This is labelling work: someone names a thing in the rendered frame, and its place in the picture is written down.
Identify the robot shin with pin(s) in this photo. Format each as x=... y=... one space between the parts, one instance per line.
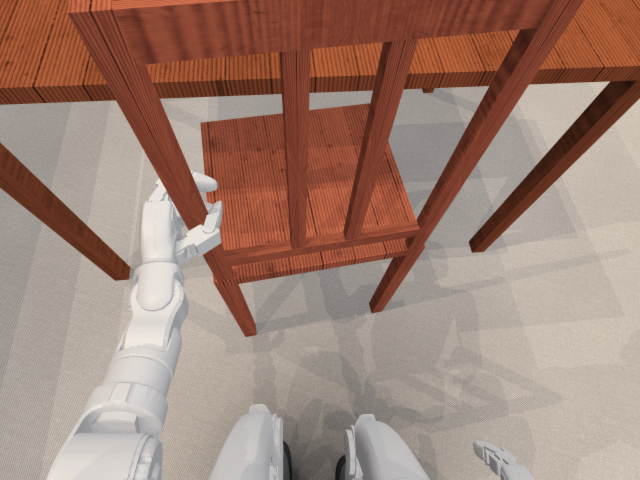
x=361 y=418
x=274 y=473

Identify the left robot hand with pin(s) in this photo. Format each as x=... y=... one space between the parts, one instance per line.
x=160 y=224

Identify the robot right shin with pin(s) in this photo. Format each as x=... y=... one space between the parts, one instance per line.
x=361 y=418

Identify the robot left shin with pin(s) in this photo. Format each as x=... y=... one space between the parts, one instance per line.
x=274 y=473

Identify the left robot forearm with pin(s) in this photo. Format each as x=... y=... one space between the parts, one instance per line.
x=132 y=395

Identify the chair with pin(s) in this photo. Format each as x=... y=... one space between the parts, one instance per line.
x=308 y=190

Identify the right robot hand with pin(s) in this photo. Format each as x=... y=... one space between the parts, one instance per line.
x=501 y=462

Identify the table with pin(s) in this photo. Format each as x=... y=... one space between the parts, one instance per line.
x=44 y=60

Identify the robot left upper arm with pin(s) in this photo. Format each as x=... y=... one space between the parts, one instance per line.
x=110 y=456

